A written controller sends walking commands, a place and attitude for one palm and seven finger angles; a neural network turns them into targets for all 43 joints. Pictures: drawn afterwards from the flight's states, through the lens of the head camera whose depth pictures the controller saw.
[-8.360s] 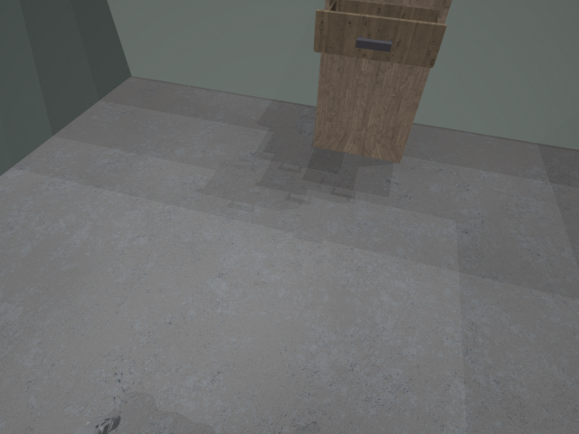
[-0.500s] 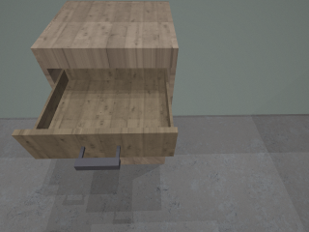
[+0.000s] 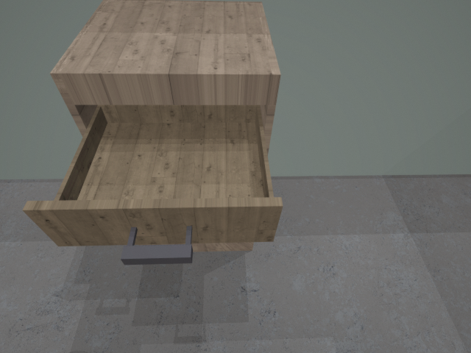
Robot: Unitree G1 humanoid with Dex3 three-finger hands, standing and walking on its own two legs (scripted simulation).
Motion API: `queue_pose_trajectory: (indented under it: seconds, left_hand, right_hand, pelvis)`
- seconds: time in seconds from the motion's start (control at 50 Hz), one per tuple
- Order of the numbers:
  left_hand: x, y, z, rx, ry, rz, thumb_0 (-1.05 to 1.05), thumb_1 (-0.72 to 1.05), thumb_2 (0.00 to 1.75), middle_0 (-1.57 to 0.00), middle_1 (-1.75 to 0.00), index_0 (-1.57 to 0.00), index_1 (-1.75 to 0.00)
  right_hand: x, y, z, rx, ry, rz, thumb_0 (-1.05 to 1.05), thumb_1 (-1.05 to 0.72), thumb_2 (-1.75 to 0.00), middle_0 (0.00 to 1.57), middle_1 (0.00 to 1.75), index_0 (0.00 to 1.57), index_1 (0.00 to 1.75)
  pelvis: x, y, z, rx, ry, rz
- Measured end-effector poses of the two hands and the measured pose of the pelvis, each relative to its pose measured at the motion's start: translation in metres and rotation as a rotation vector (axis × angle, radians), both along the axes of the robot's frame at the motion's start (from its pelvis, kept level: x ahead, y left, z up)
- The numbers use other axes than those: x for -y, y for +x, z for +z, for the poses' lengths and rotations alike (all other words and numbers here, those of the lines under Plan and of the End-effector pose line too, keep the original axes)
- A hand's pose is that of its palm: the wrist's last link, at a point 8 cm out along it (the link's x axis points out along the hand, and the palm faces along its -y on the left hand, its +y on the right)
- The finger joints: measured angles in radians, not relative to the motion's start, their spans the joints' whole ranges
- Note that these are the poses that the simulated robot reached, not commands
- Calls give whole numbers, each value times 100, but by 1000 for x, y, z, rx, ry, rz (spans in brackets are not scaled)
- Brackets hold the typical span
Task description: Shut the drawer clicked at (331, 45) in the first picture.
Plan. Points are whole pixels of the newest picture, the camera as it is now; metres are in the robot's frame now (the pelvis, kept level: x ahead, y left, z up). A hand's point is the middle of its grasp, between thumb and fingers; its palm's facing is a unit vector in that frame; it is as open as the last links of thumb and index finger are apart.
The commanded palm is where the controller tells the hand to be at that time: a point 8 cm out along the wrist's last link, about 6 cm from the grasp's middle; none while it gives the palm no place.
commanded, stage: come to a stop and stand still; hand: left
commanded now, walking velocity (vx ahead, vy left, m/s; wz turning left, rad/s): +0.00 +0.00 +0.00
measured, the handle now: (159, 243) +0.31 +0.17 -0.03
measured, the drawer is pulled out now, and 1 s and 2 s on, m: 0.30 0.30 0.30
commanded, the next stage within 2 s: look again from close up in 0.10 s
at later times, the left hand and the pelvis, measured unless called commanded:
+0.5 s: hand out of the picture +0.00 +0.16 -0.18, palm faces +0.02 -0.98 -0.19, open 7.4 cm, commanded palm none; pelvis +0.01 +0.00 +0.00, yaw +0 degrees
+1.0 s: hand (135, 309) +0.19 +0.18 -0.02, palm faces +0.31 -0.94 -0.12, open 7.1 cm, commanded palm +0.09 +0.20 -0.05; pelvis +0.00 +0.00 -0.01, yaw +3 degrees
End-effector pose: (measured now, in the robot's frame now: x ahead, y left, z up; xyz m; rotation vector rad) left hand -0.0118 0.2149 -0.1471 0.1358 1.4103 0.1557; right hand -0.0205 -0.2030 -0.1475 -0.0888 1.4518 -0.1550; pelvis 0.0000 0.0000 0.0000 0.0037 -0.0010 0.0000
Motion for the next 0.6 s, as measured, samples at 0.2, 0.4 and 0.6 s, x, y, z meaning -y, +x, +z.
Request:
queue_pose_trajectory:
  seconds: [0.2,0.4,0.6]
  left_hand:
    - [0,3,-1,-1,-4,0,1,92,90,-20,-29,-20,-30]
    - [0,7,0,2,-1,-2,1,91,90,-20,-29,-20,-30]
    - [3,8,0,0,0,-2,1,91,90,-20,-29,-20,-30]
  right_hand:
    - [6,10,2,13,-19,6,1,-91,-90,20,30,20,30]
    - [7,10,2,4,-14,7,1,-91,-90,20,30,20,30]
    - [7,7,2,-12,-6,5,0,-91,-90,20,30,20,30]
  pelvis:
    - [-1,4,0,3,-1,0]
    - [2,5,1,3,-1,1]
    - [5,6,1,0,-1,3]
